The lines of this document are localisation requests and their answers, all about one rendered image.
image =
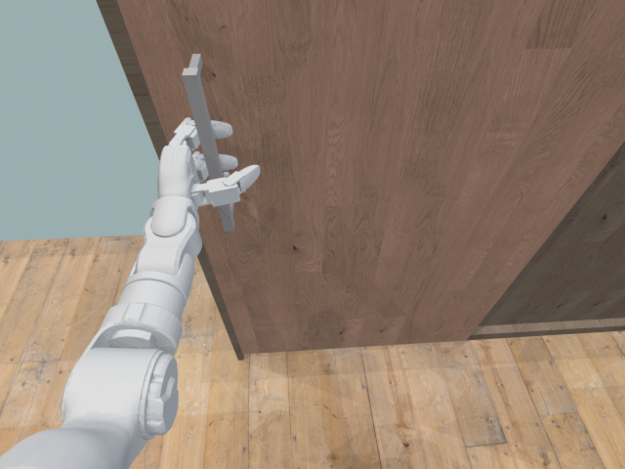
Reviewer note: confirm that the robot left upper arm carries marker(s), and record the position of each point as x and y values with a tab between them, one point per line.
117	400

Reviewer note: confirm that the handle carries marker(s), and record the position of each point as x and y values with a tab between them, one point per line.
200	113

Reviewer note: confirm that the wardrobe door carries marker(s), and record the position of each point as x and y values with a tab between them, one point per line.
414	154
579	271

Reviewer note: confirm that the robot left forearm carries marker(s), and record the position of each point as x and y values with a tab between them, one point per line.
148	313

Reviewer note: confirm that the left robot hand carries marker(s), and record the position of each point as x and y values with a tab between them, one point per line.
179	169

